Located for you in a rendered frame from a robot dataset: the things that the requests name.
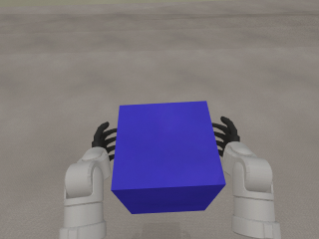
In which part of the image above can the robot left forearm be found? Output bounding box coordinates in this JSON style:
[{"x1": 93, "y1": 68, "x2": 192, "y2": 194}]
[{"x1": 59, "y1": 146, "x2": 112, "y2": 239}]

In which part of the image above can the robot right forearm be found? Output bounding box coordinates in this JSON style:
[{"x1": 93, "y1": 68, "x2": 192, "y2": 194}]
[{"x1": 222, "y1": 141, "x2": 281, "y2": 239}]

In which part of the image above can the carton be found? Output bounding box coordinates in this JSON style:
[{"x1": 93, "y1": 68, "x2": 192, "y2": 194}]
[{"x1": 111, "y1": 101, "x2": 226, "y2": 214}]

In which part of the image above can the left robot hand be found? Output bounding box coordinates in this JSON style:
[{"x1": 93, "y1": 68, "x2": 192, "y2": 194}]
[{"x1": 92, "y1": 121, "x2": 118, "y2": 161}]

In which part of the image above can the right robot hand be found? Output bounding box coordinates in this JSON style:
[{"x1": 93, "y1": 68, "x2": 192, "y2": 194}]
[{"x1": 212, "y1": 117, "x2": 240, "y2": 157}]

